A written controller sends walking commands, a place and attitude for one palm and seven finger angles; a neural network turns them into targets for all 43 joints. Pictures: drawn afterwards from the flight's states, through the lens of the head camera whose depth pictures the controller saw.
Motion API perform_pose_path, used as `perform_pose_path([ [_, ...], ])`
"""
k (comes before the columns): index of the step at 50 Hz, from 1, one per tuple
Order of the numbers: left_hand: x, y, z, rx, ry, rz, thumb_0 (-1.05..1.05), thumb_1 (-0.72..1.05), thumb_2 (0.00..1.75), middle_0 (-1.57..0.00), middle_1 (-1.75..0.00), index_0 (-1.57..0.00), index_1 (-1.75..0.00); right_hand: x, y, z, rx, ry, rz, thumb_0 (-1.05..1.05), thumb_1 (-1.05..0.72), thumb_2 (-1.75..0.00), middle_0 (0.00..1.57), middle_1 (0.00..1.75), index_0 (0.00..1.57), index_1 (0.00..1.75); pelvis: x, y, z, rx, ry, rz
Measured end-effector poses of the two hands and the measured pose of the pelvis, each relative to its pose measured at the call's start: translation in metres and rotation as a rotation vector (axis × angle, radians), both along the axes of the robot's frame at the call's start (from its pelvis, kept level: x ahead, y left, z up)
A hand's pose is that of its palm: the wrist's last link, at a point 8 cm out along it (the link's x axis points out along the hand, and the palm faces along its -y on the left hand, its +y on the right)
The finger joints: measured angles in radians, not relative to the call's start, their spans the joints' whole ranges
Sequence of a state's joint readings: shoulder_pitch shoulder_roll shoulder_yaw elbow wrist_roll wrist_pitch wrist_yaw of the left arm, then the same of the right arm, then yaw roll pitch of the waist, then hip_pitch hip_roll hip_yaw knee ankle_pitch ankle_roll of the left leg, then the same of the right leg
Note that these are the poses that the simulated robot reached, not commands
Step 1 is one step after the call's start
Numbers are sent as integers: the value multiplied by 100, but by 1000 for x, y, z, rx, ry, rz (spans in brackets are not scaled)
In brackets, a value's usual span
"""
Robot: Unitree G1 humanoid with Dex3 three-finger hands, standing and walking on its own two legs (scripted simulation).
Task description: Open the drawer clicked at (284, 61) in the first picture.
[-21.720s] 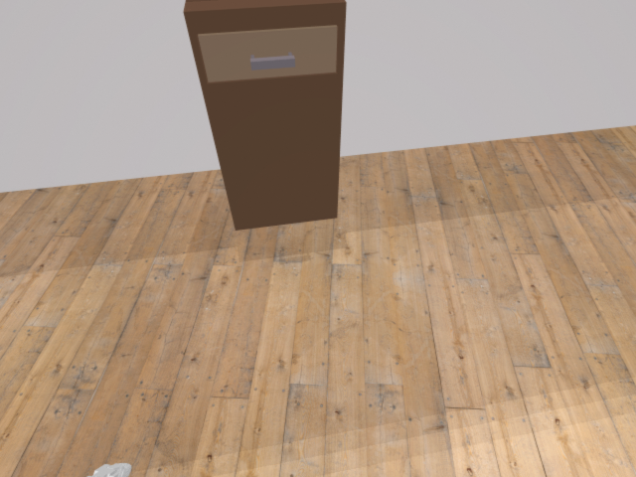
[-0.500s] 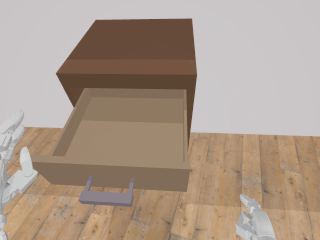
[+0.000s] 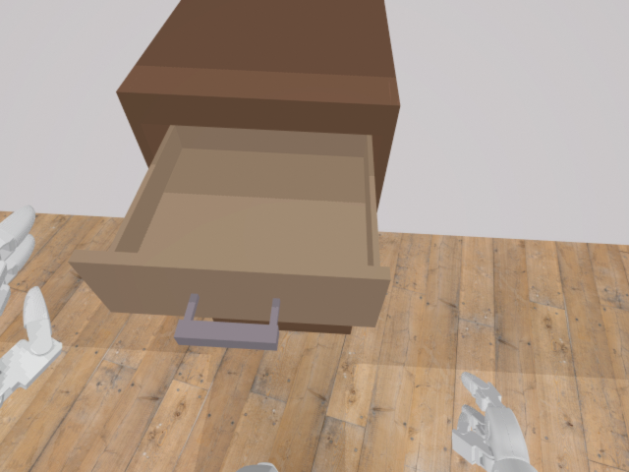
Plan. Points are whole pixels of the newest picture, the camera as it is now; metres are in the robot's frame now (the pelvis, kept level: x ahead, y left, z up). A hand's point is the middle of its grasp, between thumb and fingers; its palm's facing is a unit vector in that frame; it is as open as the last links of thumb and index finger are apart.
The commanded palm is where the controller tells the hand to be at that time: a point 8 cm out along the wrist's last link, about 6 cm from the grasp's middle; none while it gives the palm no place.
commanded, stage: step back with the hand held close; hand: left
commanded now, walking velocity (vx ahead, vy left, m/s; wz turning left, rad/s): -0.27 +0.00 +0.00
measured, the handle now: (231, 319) +0.31 +0.14 -0.01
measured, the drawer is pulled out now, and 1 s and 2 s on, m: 0.29 0.29 0.29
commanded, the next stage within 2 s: stop stepping back and stand still in 0.68 s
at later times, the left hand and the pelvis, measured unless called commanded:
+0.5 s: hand (58, 410) +0.14 +0.21 +0.17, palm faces +0.22 -0.85 -0.48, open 7.4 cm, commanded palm +0.07 +0.27 +0.19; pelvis -0.07 -0.01 +0.00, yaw -1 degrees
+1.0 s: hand out of the picture +0.01 +0.19 +0.18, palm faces +0.27 -0.83 -0.49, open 7.4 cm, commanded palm -0.05 +0.25 +0.19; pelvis -0.18 -0.03 +0.00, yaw -2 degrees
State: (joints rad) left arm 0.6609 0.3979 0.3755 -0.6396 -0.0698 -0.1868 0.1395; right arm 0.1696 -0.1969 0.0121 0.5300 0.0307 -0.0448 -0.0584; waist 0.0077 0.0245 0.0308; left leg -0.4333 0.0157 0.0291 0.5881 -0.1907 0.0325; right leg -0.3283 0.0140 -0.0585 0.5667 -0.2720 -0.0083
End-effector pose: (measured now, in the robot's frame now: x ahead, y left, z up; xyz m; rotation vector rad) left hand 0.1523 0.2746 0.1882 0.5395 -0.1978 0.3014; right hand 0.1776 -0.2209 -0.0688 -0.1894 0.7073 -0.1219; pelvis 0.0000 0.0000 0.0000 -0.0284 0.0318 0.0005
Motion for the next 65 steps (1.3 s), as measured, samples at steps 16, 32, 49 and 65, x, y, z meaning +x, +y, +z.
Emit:
perform_pose_path([
  [16, -18, 16, 0, 15, -66, -25, 2, 89, 90, -21, -30, -21, -31, -44, 5, 2, -50, 13, -3, 2, -91, -89, 20, 30, 20, 29, -30, 10, -3, -16, 15, -8],
  [32, -66, -12, -1, 3, -39, -101, 1, 89, 90, -21, -30, -22, -31, -98, -25, -2, -56, 60, -76, 2, -91, -89, 20, 30, 20, 30, -75, -5, 0, -4, 15, -13],
  [49, -171, -44, 9, 31, -12, -109, 2, 89, 90, -21, -30, -21, -31, -193, -31, -1, 13, 2, -12, 1, -90, -89, 20, 30, 20, 30, -181, -30, 0, 3, -28, -23],
  [65, -225, -33, 2, 0, -42, 1, 2, 89, 90, -21, -30, -21, -30, -274, -55, -2, -36, 42, -71, 2, -91, -90, 20, 30, 20, 29, -221, -31, 5, 33, -60, 13],
])
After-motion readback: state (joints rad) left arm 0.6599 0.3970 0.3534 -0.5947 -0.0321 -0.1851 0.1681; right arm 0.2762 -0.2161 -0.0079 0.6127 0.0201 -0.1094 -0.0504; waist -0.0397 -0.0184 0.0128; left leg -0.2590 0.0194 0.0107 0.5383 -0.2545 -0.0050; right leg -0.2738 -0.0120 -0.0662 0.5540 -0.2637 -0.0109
